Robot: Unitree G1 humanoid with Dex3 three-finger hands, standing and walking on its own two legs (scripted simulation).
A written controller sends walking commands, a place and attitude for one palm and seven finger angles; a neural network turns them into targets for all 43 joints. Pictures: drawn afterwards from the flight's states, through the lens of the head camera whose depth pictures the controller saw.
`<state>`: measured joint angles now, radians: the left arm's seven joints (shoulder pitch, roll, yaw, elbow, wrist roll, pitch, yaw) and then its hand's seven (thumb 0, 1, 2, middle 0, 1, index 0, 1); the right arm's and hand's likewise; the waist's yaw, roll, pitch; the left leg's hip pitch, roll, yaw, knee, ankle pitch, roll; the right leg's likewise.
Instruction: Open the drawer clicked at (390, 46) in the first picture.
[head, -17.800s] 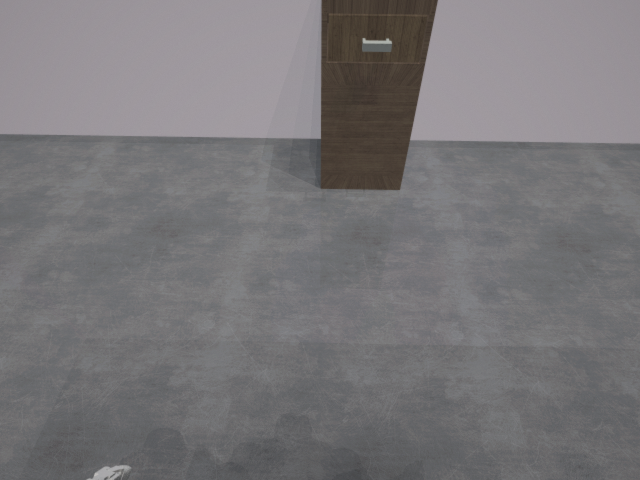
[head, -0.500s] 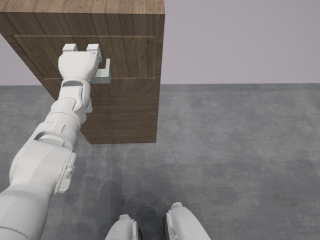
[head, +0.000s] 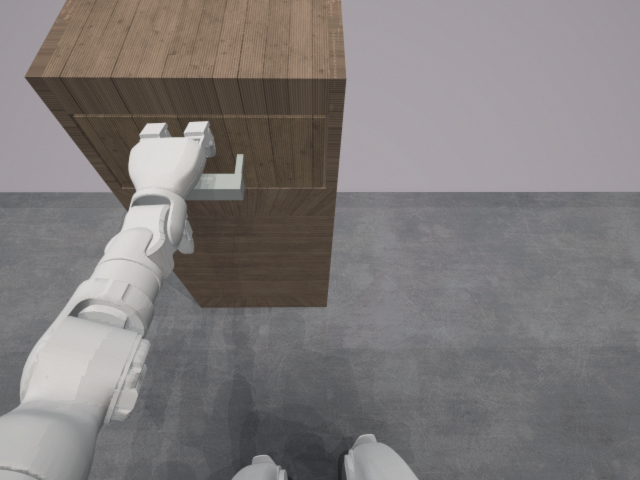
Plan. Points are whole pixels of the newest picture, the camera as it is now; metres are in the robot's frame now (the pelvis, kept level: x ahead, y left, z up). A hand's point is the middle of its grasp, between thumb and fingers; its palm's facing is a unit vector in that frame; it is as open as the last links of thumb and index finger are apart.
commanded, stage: lift the fingers back up to retry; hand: left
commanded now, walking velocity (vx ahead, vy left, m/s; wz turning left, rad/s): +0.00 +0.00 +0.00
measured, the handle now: (210, 174) +0.55 +0.12 -0.02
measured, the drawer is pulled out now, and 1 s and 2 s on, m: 0.00 0.00 0.00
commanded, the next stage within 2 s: re-aim the fingers above the handle in 0.34 s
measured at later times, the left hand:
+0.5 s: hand (188, 178) +0.50 +0.14 +0.04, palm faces -0.02 -0.04 -1.00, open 13.8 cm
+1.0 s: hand (185, 176) +0.50 +0.14 +0.04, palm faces -0.05 -0.01 -1.00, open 13.9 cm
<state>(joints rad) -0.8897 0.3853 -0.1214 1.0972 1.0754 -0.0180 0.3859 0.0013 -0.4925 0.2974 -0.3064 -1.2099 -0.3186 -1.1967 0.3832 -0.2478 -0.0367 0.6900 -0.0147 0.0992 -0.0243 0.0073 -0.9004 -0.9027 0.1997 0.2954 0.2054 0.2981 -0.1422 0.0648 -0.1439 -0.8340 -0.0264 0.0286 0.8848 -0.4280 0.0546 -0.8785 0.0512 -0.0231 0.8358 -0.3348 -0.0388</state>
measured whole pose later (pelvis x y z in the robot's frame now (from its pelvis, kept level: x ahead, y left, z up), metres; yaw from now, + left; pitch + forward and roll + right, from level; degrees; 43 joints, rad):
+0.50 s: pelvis +0.04 +0.00 +0.02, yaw +0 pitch +18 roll +0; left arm -0.78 0.30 -0.15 0.99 1.09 0.00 0.38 0.00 -0.49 0.30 -0.32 -1.20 -0.32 -1.20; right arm 0.29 -0.23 -0.06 0.67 -0.02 0.16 0.00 0.01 -0.90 -0.90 0.20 0.30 0.20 0.30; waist -0.08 0.06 -0.14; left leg -0.64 -0.03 0.03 0.74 -0.42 0.05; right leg -0.69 0.05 -0.01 0.72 -0.34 -0.04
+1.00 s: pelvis +0.02 -0.01 +0.02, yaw -1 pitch +18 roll +0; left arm -0.83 0.35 -0.12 1.08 1.08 0.02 0.37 0.00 -0.49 0.30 -0.31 -1.20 -0.32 -1.20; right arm 0.33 -0.25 -0.06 0.69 -0.01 0.14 -0.02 0.01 -0.90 -0.90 0.20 0.30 0.20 0.30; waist -0.12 0.06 -0.13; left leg -0.65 -0.02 0.04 0.73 -0.40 0.04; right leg -0.72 0.06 0.00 0.73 -0.32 -0.06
